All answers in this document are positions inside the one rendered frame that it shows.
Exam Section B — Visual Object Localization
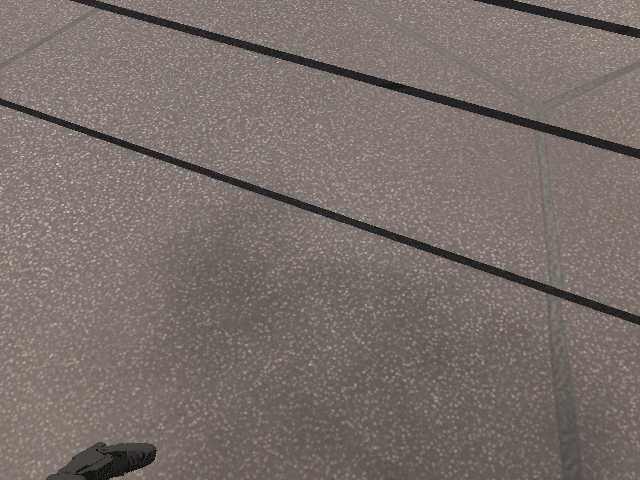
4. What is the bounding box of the robot left hand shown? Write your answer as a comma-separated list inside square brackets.
[46, 442, 157, 480]

